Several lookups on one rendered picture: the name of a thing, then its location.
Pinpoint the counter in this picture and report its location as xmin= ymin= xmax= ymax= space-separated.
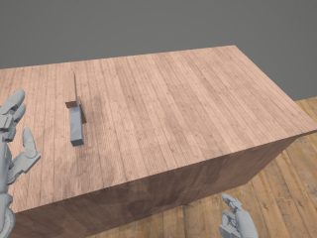
xmin=0 ymin=45 xmax=317 ymax=238

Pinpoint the robot right hand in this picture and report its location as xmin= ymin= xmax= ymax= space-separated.
xmin=219 ymin=193 xmax=259 ymax=238

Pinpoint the robot left hand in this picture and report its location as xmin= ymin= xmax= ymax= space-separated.
xmin=0 ymin=89 xmax=41 ymax=194

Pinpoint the tap lever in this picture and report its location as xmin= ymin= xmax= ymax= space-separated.
xmin=69 ymin=100 xmax=84 ymax=147

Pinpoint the left robot forearm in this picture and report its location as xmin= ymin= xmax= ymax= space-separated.
xmin=0 ymin=193 xmax=16 ymax=238

